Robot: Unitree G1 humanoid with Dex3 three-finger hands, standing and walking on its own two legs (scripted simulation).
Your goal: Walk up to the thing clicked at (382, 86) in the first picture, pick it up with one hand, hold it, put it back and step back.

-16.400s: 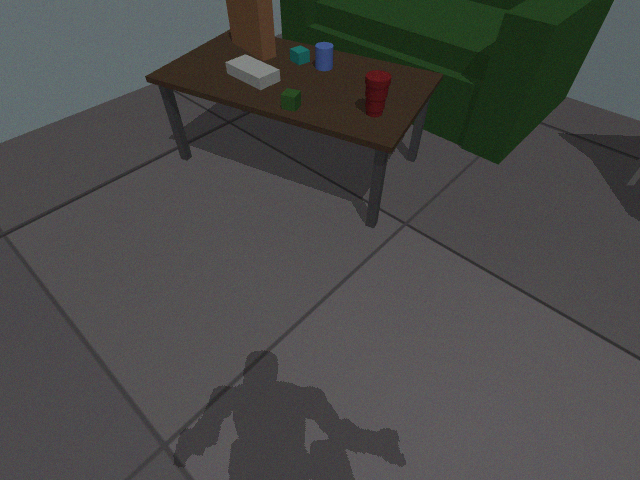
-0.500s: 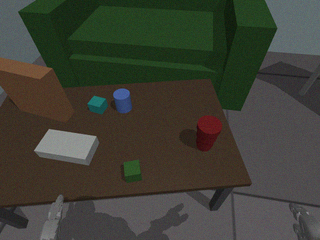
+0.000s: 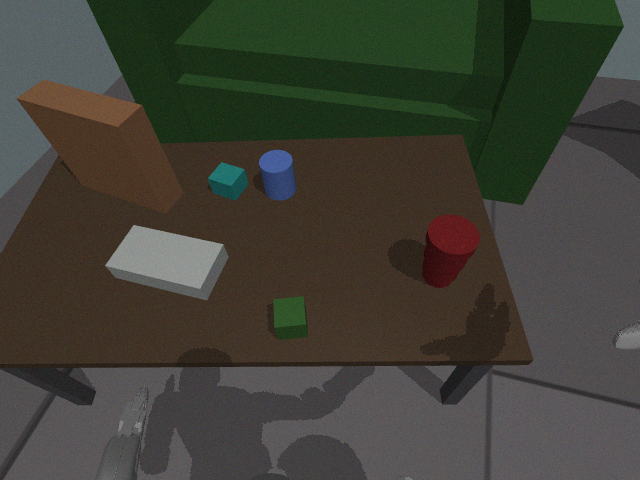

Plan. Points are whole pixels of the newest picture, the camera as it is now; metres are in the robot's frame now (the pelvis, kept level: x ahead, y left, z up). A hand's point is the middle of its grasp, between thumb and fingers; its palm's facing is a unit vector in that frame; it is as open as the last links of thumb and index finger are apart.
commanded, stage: go down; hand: right
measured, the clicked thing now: (445, 256) +0.57 -0.19 -0.20
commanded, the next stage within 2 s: approach in 0.76 s
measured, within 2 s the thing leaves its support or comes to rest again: neither
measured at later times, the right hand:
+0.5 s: hand out of the picture +0.42 -0.37 +0.08, palm faces +0.20 +0.98 -0.03, open 17.3 cm
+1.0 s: hand out of the picture +0.45 -0.38 +0.10, palm faces +0.20 +0.98 +0.01, open 17.5 cm
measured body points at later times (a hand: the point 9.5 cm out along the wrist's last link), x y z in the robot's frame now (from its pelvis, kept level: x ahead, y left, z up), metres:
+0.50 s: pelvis +0.00 -0.01 +0.00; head +0.09 -0.04 +0.44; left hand +0.15 +0.26 -0.05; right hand +0.40 -0.42 +0.09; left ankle +0.01 +0.14 -0.69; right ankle +0.00 -0.12 -0.69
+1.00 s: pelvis +0.00 -0.01 -0.01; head +0.10 -0.07 +0.42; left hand +0.15 +0.24 -0.05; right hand +0.43 -0.43 +0.10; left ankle +0.01 +0.14 -0.69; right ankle +0.00 -0.12 -0.69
